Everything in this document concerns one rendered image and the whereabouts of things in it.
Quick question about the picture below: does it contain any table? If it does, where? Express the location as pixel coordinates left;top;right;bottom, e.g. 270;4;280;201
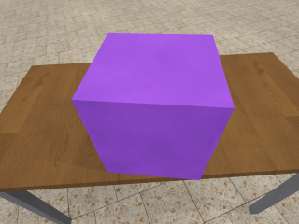
0;52;299;224

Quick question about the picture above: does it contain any carton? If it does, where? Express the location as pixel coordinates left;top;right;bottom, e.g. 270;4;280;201
71;33;235;180

